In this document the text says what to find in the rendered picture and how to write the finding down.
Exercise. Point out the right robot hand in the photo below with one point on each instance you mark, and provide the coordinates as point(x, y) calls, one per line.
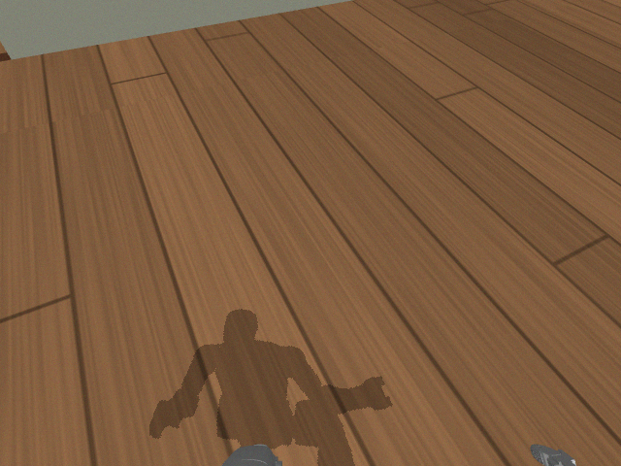
point(551, 457)

